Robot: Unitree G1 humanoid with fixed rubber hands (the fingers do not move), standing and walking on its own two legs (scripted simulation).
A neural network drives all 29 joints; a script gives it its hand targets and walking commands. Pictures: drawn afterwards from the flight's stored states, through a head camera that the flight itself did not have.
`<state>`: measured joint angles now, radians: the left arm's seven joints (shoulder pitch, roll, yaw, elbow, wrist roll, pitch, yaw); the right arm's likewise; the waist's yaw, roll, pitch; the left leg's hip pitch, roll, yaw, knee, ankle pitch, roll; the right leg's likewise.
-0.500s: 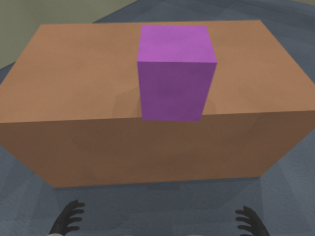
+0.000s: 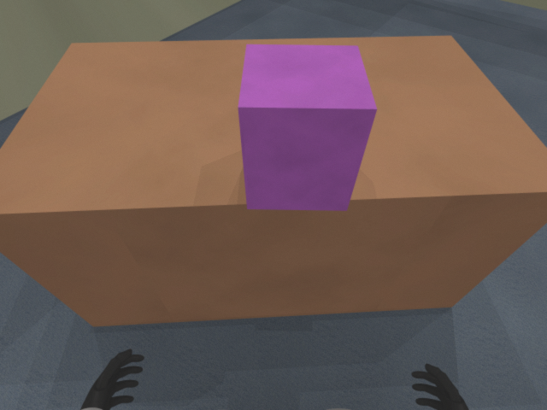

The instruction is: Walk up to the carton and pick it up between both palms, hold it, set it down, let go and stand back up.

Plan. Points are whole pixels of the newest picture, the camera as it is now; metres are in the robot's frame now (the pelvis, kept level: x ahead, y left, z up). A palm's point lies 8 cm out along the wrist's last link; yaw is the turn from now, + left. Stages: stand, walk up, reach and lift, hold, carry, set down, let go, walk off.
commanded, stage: stand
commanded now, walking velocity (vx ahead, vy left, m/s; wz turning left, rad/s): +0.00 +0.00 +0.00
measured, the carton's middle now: (299, 132) +0.60 -0.04 +0.05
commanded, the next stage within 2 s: walk up in 0.16 s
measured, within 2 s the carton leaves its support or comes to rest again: neither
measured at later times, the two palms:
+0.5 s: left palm (92, 407) +0.14 +0.27 -0.08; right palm out of the picture +0.10 -0.28 -0.10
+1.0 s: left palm out of the picture +0.10 +0.23 -0.09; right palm (524, 384) +0.17 -0.37 -0.10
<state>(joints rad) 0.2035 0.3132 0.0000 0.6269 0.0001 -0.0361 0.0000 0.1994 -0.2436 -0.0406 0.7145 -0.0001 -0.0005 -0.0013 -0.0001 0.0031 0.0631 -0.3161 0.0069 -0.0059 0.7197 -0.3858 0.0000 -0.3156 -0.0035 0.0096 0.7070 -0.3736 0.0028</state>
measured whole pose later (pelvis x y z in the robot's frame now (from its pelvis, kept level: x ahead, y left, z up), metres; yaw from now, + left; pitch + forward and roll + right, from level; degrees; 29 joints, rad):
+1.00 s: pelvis +0.06 -0.07 -0.01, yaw +2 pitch -2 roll -2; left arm 0.41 0.41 0.01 0.66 0.00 -0.08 -0.02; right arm 0.29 -0.37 -0.09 0.75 0.00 -0.06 0.01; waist 0.04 0.03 0.08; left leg -0.52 0.03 -0.04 1.02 -0.37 0.00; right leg -0.27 0.08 -0.05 0.73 -0.42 -0.07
